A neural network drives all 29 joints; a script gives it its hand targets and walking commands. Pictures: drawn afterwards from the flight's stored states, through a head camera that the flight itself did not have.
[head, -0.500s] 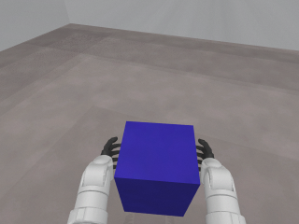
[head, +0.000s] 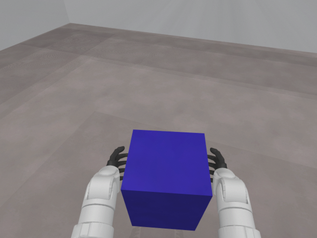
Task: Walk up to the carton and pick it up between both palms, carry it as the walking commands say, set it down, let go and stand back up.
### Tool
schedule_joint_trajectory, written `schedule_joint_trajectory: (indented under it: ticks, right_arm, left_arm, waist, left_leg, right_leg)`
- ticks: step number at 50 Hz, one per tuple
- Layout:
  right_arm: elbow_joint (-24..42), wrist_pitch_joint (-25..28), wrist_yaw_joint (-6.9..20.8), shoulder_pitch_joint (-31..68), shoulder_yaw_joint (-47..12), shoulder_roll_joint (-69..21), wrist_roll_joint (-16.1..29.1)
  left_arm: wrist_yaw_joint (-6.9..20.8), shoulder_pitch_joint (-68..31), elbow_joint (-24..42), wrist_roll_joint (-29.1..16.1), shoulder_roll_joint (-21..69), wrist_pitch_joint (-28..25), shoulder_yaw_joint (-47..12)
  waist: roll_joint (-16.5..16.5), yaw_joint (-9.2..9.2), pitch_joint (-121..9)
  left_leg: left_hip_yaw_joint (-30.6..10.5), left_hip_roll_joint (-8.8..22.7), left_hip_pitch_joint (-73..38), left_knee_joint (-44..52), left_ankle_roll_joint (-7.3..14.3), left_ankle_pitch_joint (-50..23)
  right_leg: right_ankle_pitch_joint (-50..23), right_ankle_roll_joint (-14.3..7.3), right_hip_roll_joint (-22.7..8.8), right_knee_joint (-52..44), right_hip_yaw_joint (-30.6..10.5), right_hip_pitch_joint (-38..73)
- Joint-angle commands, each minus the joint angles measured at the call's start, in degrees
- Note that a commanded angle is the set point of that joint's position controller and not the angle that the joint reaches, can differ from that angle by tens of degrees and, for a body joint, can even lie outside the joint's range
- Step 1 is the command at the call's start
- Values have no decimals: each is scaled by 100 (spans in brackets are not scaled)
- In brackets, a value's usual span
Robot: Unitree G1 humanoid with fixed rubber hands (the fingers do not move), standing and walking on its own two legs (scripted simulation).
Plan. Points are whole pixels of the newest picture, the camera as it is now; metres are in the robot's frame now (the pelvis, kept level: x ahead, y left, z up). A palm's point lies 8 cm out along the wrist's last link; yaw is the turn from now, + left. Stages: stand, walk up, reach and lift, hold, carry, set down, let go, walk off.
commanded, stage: hold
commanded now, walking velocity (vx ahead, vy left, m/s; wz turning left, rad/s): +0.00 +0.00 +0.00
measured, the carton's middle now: (165, 182) +0.29 +0.00 -0.03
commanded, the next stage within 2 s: carry in 0.32 s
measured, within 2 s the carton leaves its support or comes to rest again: neither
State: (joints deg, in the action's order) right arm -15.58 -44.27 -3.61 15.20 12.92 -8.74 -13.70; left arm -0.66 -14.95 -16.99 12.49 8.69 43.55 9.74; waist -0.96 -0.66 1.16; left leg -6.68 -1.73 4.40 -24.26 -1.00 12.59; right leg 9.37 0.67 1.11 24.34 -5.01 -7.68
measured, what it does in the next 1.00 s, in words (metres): walks ahead: left foot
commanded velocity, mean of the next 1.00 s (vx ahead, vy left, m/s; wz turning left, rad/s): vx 0.36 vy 0.00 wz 0.00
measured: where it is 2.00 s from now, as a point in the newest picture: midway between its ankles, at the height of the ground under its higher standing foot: (170, 161)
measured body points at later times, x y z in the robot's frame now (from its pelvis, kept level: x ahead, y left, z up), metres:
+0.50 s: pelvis +0.03 +0.00 +0.00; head +0.01 -0.01 +0.45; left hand +0.33 +0.14 +0.03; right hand +0.33 -0.15 +0.03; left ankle +0.02 +0.13 -0.74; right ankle +0.05 -0.13 -0.74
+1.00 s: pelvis +0.25 +0.01 -0.01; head +0.23 +0.01 +0.44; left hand +0.53 +0.13 +0.07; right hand +0.52 -0.16 +0.07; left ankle +0.30 +0.11 -0.74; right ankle +0.13 -0.11 -0.74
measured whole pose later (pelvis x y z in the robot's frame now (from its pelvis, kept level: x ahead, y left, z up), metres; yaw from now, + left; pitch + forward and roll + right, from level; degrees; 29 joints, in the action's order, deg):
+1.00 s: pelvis +0.25 +0.01 -0.01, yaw -3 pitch +5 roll +1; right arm 13.3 -67.4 -8.9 10.3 6.7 -7.9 -3.7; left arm -7.6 -9.1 15.7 5.3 7.6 69.8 3.0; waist 1.2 0.4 -9.1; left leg 10.2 1.1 22.4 -28.3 2.3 8.5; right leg 24.8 1.7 -5.2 31.7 5.0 -9.3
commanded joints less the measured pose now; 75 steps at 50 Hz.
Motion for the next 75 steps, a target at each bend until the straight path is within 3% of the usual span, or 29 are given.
schedule_joint_trajectory:
  ticks: [1, 6, 15, 16, 18, 20, 23, 25, 26, 28, 31, 33, 35, 36, 38, 40, 45, 47, 48, 49, 50, 54, 60, 64, 65, 67, 68, 71, 75]
  right_arm:
    - [193, 436, 1760, 3967, -3403, -5788, 1571]
    - [-156, 453, 1804, 4140, -3326, -5796, 1512]
    - [368, 318, 1684, 3293, -3832, -5942, 1634]
    - [414, 371, 1668, 3580, -3956, -5733, 1670]
    - [911, 268, 1606, 3664, -4211, -5811, 1953]
    - [1164, 104, 1529, 3828, -4416, -5731, 2222]
    - [1876, -134, 1478, 3772, -4686, -5749, 2596]
    - [2190, -371, 1388, 3525, -4782, -5531, 2748]
    - [2204, -511, 1340, 3482, -4755, -5464, 2760]
    - [2142, -813, 1231, 3084, -4730, -5415, 2639]
    - [3169, -1163, 1104, 2826, -5032, -5400, 2891]
    - [3544, -1399, 1061, 2781, -5037, -5224, 2944]
    - [3664, -1639, 1051, 2628, -4976, -5080, 2983]
    - [3648, -1772, 1070, 2554, -4968, -5099, 3046]
    - [3657, -2010, 1156, 2684, -5034, -5087, 3306]
    - [3685, -2120, 1219, 2674, -4979, -5143, 3389]
    - [3532, -2322, 1186, 2314, -4852, -5266, 3282]
    - [3627, -2370, 1162, 2391, -4831, -5210, 3273]
    - [3693, -2386, 1145, 2524, -4839, -5138, 3249]
    - [3609, -2410, 1138, 2603, -4830, -5154, 3244]
    - [3554, -2433, 1122, 2615, -4812, -5254, 3194]
    - [3803, -2396, 1065, 2711, -4811, -5482, 3156]
    - [4214, -2357, 1217, 2852, -4915, -5497, 3386]
    - [3802, -2450, 1206, 2437, -4838, -5371, 3298]
    - [3700, -2485, 1191, 2449, -4786, -5272, 3260]
    - [3490, -2567, 1201, 2367, -4819, -5321, 3228]
    - [3645, -2517, 1222, 2653, -4940, -5344, 3298]
    - [3799, -2316, 1216, 2943, -4945, -5627, 3372]
    - [3846, -2208, 1104, 2828, -4951, -5822, 3267]
  left_arm:
    - [1400, -4014, 279, -1440, 5886, -494, -2974]
    - [1408, -4074, -163, -1379, 5963, -525, -2823]
    - [1365, -3105, 364, -1464, 5890, -405, -3097]
    - [1386, -3438, 364, -1466, 5702, -443, -3246]
    - [1324, -3600, 979, -1747, 5688, -321, -3547]
    - [1228, -3573, 1321, -1856, 5633, -159, -3752]
    - [1039, -3489, 2096, -2026, 5676, 119, -4094]
    - [937, -3488, 2470, -2227, 5574, 382, -4311]
    - [921, -3639, 2636, -2337, 5543, 539, -4466]
    - [907, -3447, 2596, -2481, 5335, 832, -4410]
    - [860, -2905, 3369, -2804, 5381, 1195, -4584]
    - [796, -2596, 3320, -2809, 5432, 1444, -4539]
    - [754, -2322, 3374, -2792, 5311, 1693, -4541]
    - [730, -2282, 3441, -2778, 5190, 1806, -4483]
    - [647, -2046, 3373, -2612, 5147, 1923, -4334]
    - [620, -2275, 3714, -2699, 5192, 2033, -4309]
    - [650, -2488, 4082, -2798, 5148, 2260, -4440]
    - [682, -2412, 3987, -2708, 5189, 2355, -4354]
    - [717, -2478, 3954, -2685, 5168, 2405, -4312]
    - [764, -2605, 3845, -2741, 5125, 2466, -4318]
    - [821, -2641, 3728, -2820, 5172, 2534, -4320]
    - [896, -2667, 3546, -3067, 5606, 2499, -4330]
    - [665, -2637, 4021, -2915, 5736, 2342, -4486]
    - [680, -2474, 3993, -2901, 5444, 2420, -4424]
    - [706, -2315, 3890, -2884, 5376, 2454, -4380]
    - [752, -2166, 3572, -2746, 5271, 2480, -4244]
    - [760, -2121, 3410, -2714, 5389, 2403, -4219]
    - [830, -2667, 3829, -3026, 5738, 2325, -4361]
    - [927, -2725, 4096, -3258, 5775, 2264, -4398]
  waist:
    - [-88, 35, -1562]
    - [-42, -7, -1631]
    - [199, -137, -2011]
    - [590, 88, -1957]
    - [1060, -4, -1674]
    - [1139, -2, -1928]
    - [174, 180, -2417]
    - [-1427, 268, -2418]
    - [-1542, 247, -2092]
    - [-637, 214, -2081]
    - [-332, 175, -2497]
    - [-35, 98, -3032]
    - [711, -39, -3261]
    - [1328, -74, -3004]
    - [975, -73, -2469]
    - [573, -63, -2197]
    - [755, 96, -2438]
    - [39, 225, -2762]
    - [-1005, 243, -2808]
    - [-1518, 254, -2377]
    - [-957, 261, -2154]
    - [-195, 260, -2087]
    - [-933, 170, -2402]
    - [-390, 68, -2470]
    - [-44, -79, -2705]
    - [1579, -114, -2793]
    - [1395, -101, -2831]
    - [369, -72, -2513]
    - [848, -57, -2288]
  left_leg:
    - [58, -160, 769, 591, 122, 786]
    - [39, -106, 795, 590, 118, 694]
    - [125, -272, 9, 375, 90, -1411]
    - [276, 627, 707, -475, 57, -292]
    - [543, 100, 1423, -1001, 126, 1741]
    - [788, 53, 1408, -1098, 101, 1859]
    - [303, 395, -149, 336, 448, 1036]
    - [-1674, 1890, -1467, 1202, 951, 809]
    - [-1706, 2195, -1529, 1255, 1177, 401]
    - [-1123, 1998, -912, 1104, 1127, 294]
    - [65, 1477, -673, 399, 770, -531]
    - [734, 1077, 165, -487, 457, -838]
    - [1182, 654, 2328, -1724, 134, -54]
    - [1333, 328, 3677, -2378, 20, 1526]
    - [948, 551, 3997, -2189, 124, 2452]
    - [1096, 530, 3434, -1458, 151, 2230]
    - [1666, 164, 887, 232, 186, -479]
    - [500, 1010, -1082, 364, 622, 147]
    - [-1109, 2138, -1846, 678, 1073, 528]
    - [-2160, 2792, -1909, 1096, 1496, 509]
    - [-1910, 2802, -1730, 1102, 1658, 336]
    - [-440, 2170, -1477, 1016, 995, -1013]
    - [1140, 1519, -1070, 899, 538, -1607]
    - [1788, 1098, 145, -407, 205, -1947]
    - [1844, 943, 1095, -1298, 70, -1746]
    - [1501, 129, 3719, -3815, 0, 1747]
    - [952, 424, 4108, -4412, 95, 1854]
    - [699, 832, 3806, -3945, 156, 1070]
    - [1164, 697, 3487, -2798, 48, 165]
  right_leg:
    - [668, -68, 359, -107, 198, 817]
    - [577, -53, 362, -76, 247, 871]
    - [-1177, 52, 385, -265, 97, 1131]
    - [-1038, -243, -879, 90, -300, 100]
    - [1705, -659, -1094, -679, -1102, 52]
    - [2264, -891, -1395, -1081, -1567, -161]
    - [1653, -536, -800, -99, -395, -1161]
    - [1398, -122, -36, 1737, 749, -2890]
    - [1505, -44, -260, 1861, 843, -3406]
    - [1661, -151, -302, 1250, 790, -2806]
    - [702, -118, -27, 36, 1303, -1516]
    - [302, -341, -195, -339, 969, 224]
    - [161, -858, -1371, -483, -560, 2374]
    - [-1054, -1270, -2175, -447, -1568, 3114]
    - [-1925, -1675, -2498, -478, -1799, 2431]
    - [-1590, -1386, -2166, -588, -940, 1892]
    - [-458, -430, -1251, -242, 870, 459]
    - [398, -92, -791, 1012, 1343, -1372]
    - [1569, 131, -410, 2104, 1586, -2566]
    - [2528, 102, -294, 2849, 1291, -3442]
    - [2582, -31, -544, 2551, 881, -3466]
    - [1990, 29, -451, 1625, 1089, -3075]
    - [-310, 37, -199, 334, 1723, -1777]
    - [-529, -233, -232, -69, 1691, 298]
    - [-217, -468, -583, -94, 1043, 1457]
    - [-1128, -1443, -2463, -551, -1987, 3340]
    - [-1777, -1673, -2638, -402, -2041, 3249]
    - [-2317, -1011, -2008, -575, -476, 2402]
    - [-1644, -819, -1797, -1201, 430, 1856]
